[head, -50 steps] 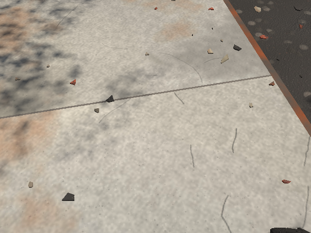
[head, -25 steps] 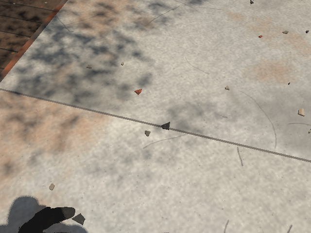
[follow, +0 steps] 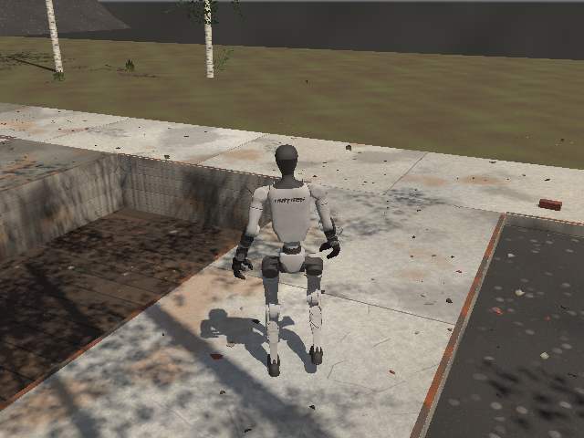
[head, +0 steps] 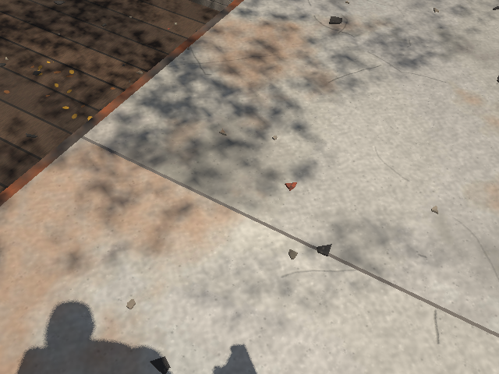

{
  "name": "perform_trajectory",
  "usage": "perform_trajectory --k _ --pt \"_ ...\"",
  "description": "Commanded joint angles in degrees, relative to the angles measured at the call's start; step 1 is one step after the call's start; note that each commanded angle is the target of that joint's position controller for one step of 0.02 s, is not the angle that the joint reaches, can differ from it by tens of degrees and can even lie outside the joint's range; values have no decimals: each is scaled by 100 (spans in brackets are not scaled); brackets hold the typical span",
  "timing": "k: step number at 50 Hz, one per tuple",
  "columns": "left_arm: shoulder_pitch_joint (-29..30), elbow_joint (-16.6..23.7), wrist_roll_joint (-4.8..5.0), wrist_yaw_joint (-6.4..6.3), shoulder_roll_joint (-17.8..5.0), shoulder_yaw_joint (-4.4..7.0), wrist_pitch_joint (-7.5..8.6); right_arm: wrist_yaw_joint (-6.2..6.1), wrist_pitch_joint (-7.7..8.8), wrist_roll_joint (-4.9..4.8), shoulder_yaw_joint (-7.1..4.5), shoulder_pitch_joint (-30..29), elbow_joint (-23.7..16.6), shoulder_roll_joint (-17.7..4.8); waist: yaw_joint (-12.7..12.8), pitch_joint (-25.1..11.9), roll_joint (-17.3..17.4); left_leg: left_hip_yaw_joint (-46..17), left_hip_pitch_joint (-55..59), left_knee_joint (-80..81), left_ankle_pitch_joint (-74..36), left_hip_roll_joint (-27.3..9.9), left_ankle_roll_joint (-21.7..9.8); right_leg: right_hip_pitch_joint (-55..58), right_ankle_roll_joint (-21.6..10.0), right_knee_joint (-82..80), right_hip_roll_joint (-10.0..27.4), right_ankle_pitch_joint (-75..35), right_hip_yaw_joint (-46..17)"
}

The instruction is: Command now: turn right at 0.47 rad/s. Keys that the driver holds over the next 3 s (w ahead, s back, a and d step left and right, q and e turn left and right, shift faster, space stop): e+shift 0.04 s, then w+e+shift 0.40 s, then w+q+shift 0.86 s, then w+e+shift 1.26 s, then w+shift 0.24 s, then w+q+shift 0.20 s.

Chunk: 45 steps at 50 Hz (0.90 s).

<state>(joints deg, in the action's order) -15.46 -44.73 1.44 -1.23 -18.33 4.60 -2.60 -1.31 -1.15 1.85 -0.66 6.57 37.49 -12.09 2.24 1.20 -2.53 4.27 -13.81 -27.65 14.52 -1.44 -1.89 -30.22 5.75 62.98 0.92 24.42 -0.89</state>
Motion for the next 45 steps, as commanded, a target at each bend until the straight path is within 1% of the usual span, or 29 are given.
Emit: perform_trajectory --k 1,2,4,6,10,13,15,16,17,18,19,20,21,22,23,24,26,30,33,35,37,38,39,40,41,42,43,44,45 --pt "235 555 29 -74 -445 164 -16 -170 65 -32 -289 -217 -318 -814 -220 -225 974 -661 769 959 -1888 -1552 -1063 -818 202 373 256 -292 -47" --pt "368 661 10 -42 -324 115 -24 -204 40 -32 -314 -151 -279 -839 -296 -268 932 -584 942 912 -1844 -1574 -1055 -797 224 -9 336 -381 14" --pt "593 900 7 97 -222 37 -3 -209 61 -122 -456 283 -174 -1134 -572 -566 1051 -865 1285 1360 280 -1843 -1051 -734 106 -554 492 -426 184" --pt "728 1073 15 219 -276 36 46 -164 166 -192 -553 409 -101 -1336 -604 -441 1104 -1139 1310 1760 1617 -2082 -991 -754 -147 -893 566 -255 252" --pt "664 1086 36 327 -236 40 139 -5 407 -278 -690 308 -3 -1478 -399 -14 900 -675 1143 2084 1840 -2093 -779 -381 -664 -1620 663 -70 407" --pt "596 1048 86 351 -198 28 135 135 480 -347 -751 182 30 -1532 -269 105 797 -229 1054 1999 1758 -2062 -669 25 -922 -1963 682 76 618" --pt "321 929 93 358 -180 35 103 218 457 -415 -756 -29 42 -1542 -18 91 649 205 805 1651 1773 -1937 -533 672 -1076 -2373 549 -192 946" --pt "-139 719 84 340 -206 69 102 233 436 -420 -737 -242 32 -1482 265 -15 492 601 402 1095 1659 -1698 -403 1475 -1162 -2709 279 -485 1293" --pt "-918 391 70 292 -477 210 117 234 443 -349 -664 -373 0 -1257 623 -178 56 1072 -137 -231 791 -1266 -231 2510 -1308 -2907 -151 -416 1488" --pt "-2212 54 76 251 -1017 431 152 231 480 -245 -530 -769 -210 -909 1251 -272 -973 1306 -1826 -3063 358 -893 65 3974 -1768 -3161 211 -87 244" --pt "-1930 313 27 319 -1798 494 359 212 655 -238 -380 -1056 -826 -430 737 55 -2369 423 -4503 -5042 2059 289 400 4421 -2772 -4522 1303 910 -3572" --pt "-1540 666 35 408 -1265 325 596 271 863 -350 -410 -1372 -929 -962 851 -120 -1031 -701 -5274 -5402 1690 118 268 4643 -2982 -5281 1906 1462 -4450" --pt "-1339 724 13 397 -1028 227 693 346 994 -446 -412 -1314 -951 -1069 600 -40 -626 -830 -5340 -5168 1240 -105 137 4561 -2854 -5211 2003 1151 -4165" --pt "-1185 773 24 379 -892 168 697 360 1053 -336 -401 -957 -781 -1081 346 -33 -136 -875 -5028 -4774 847 -276 108 4229 -2688 -5062 1812 1089 -3651" --pt "-811 815 6 324 -680 71 653 378 1044 -220 -422 -605 -576 -1149 45 127 -2 -818 -4663 -4230 294 -479 155 3755 -2478 -4978 1642 612 -2897" --pt "-573 914 -76 247 -518 -17 646 418 986 -192 -453 -348 -404 -1208 -118 185 -151 -768 -4186 -3857 -151 -594 200 3313 -2299 -5044 1392 278 -2329" --pt "-553 879 -155 126 -548 -39 699 457 861 -203 -396 -481 -310 -1104 -61 330 -118 -486 -3833 -3254 -1103 -525 338 2916 -2065 -5306 1078 -871 -1501" --pt "-975 478 -132 -16 -475 -120 797 526 808 -344 -135 -1300 -404 -598 235 760 -112 69 -2889 -1467 -2502 -217 213 2328 -1599 -6033 741 -2068 -152" --pt "-1331 148 -129 -16 -502 -138 846 674 855 -473 -149 -1678 -492 -654 342 910 -123 91 -2664 -453 -2863 94 -98 2981 -1275 -6221 873 -2835 419" --pt "-1246 89 -209 -52 -726 -97 827 741 866 -506 -235 -1495 -503 -814 137 573 -396 215 -2251 -211 -2846 442 -284 3621 -1008 -5796 980 -4905 692" --pt "-1193 80 -363 -150 -917 -39 742 710 789 -540 -352 -1050 -467 -1035 -221 26 -804 642 -1640 -542 -2267 908 -447 4221 -754 -4827 1040 -7954 864" --pt "-1101 98 -444 -208 -971 -2 679 670 715 -565 -439 -315 -313 -1197 -635 -350 -976 732 -917 -806 -1893 1068 -554 4230 -694 -3850 1096 -9279 879" --pt "-803 171 -520 -234 -1050 36 619 594 601 -575 -568 938 32 -1459 -1216 -884 -1044 568 250 -1052 -1674 1036 -722 3973 -676 -2501 1126 -10061 832" --pt "-131 359 -491 -227 -1200 77 599 489 493 -530 -671 2496 424 -1625 -2075 -1223 -610 -85 2022 -696 -1661 674 -971 2697 -572 -350 918 -9457 890" --pt "-438 516 -617 -60 6 -229 752 411 444 -447 -576 2857 683 -1625 -1381 -1345 1675 -1473 3924 -1565 -491 -53 -1490 -110 -445 2476 -180 -567 340" --pt "-809 859 -31 111 135 -406 1055 397 530 -252 -578 2313 405 -1583 -872 -2285 2143 -5220 4503 265 2659 -1241 -2585 -1637 -437 3675 -715 768 -761" --pt "-71 973 84 189 -457 -320 1264 322 572 -215 -581 2235 301 -1299 -1171 -1571 1036 -5582 3799 1379 3170 -1162 -2136 -1700 -860 3052 -384 -71 -1029" --pt "306 1177 147 206 -499 -315 1347 336 652 -162 -526 1943 282 -1201 -782 -850 232 -5260 2787 1583 2614 -1099 -1942 -1539 -983 2456 -200 -459 -1003" --pt "455 1141 -6 184 -379 -340 1361 390 722 -172 -483 1581 197 -1073 -437 -356 -524 -4872 1672 1685 1997 -864 -1848 -1146 -1021 1923 -45 -629 -977"
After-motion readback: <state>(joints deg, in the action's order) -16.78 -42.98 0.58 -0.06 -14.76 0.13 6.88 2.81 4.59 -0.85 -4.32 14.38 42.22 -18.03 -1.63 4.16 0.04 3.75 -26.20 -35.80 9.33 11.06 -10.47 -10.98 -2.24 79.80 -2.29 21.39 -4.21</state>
